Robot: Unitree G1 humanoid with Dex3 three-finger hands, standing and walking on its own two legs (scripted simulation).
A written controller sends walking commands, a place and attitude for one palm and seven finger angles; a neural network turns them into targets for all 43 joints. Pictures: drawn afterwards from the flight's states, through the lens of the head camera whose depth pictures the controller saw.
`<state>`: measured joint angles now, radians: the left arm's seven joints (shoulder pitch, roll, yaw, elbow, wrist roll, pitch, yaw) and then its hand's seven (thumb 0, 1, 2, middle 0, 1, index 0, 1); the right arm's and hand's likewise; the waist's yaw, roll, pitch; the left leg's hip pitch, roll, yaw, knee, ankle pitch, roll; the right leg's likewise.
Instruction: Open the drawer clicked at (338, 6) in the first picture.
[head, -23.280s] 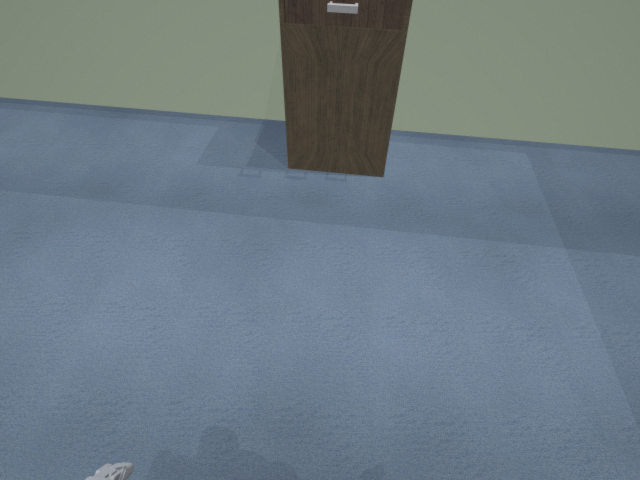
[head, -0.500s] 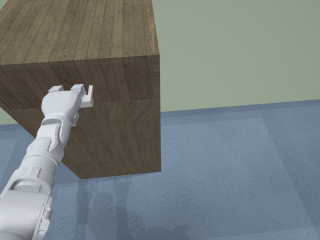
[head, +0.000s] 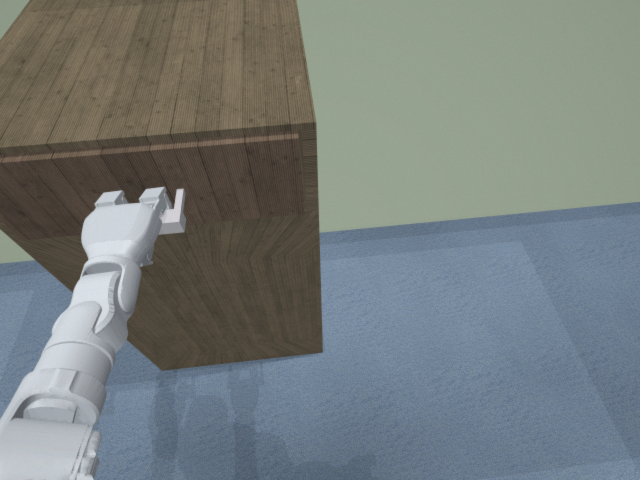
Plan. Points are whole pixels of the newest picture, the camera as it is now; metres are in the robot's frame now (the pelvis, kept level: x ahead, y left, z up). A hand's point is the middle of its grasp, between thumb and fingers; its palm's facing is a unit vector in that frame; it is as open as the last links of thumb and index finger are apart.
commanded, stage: pull the drawer open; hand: left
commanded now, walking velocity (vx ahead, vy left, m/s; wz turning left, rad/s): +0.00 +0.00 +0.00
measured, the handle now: (144, 211) +0.47 +0.26 +0.05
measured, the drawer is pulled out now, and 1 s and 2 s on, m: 0.01 0.15 0.28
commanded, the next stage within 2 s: none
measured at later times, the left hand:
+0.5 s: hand (132, 311) +0.32 +0.24 +0.03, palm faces -0.01 -0.05 -1.00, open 5.9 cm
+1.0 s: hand (125, 351) +0.27 +0.24 +0.03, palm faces -0.01 -0.06 -1.00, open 5.9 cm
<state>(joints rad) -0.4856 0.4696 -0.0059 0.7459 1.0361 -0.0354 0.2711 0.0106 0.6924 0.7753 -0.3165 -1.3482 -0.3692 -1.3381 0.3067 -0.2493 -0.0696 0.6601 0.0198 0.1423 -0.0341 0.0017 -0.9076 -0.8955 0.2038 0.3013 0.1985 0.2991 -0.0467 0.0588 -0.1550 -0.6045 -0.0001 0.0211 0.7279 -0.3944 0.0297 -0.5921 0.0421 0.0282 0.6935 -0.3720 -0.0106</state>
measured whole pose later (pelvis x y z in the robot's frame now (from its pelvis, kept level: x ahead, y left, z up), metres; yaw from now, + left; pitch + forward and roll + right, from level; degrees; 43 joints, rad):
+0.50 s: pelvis +0.00 +0.00 +0.00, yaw +2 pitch +10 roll +0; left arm -0.17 0.39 -0.10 0.39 1.02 0.05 0.27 0.02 0.68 0.81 -0.30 -1.34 -0.39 -1.34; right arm 0.17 -0.24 -0.04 0.63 0.01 0.11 -0.04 0.00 -0.91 -0.90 0.20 0.30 0.20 0.30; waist 0.02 0.07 -0.12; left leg -0.49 -0.02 0.00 0.70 -0.38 0.02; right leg -0.48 0.02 0.00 0.68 -0.38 -0.02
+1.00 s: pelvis -0.01 -0.02 +0.01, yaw +1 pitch +8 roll +0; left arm 0.03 0.41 -0.03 0.23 1.00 -0.01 0.28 0.03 0.68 0.80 -0.30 -1.35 -0.40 -1.33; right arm 0.16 -0.25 -0.05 0.65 0.00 0.08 -0.06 0.01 -0.91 -0.90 0.20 0.30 0.20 0.30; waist 0.03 0.06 -0.10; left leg -0.46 -0.01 0.00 0.68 -0.37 0.00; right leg -0.46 0.04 0.01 0.69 -0.38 -0.04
